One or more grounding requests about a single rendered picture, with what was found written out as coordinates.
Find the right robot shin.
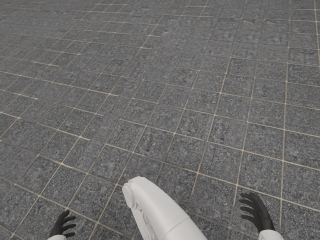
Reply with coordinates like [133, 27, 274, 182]
[131, 207, 158, 240]

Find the robot left hand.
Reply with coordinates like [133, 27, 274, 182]
[49, 210, 76, 238]

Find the right robot forearm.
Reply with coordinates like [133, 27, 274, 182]
[258, 229, 284, 240]

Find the right robot thigh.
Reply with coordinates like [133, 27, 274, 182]
[122, 176, 208, 240]

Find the robot right hand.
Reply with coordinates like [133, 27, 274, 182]
[239, 192, 276, 234]

